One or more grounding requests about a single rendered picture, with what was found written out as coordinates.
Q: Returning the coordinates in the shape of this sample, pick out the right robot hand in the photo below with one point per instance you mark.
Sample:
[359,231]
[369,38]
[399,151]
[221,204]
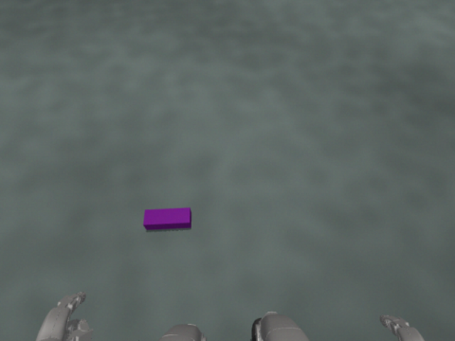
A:
[400,328]

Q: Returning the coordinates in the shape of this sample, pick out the left robot hand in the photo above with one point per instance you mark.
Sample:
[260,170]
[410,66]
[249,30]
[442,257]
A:
[57,323]

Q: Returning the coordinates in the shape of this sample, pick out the carton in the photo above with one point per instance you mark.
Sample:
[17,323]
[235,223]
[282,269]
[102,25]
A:
[173,218]

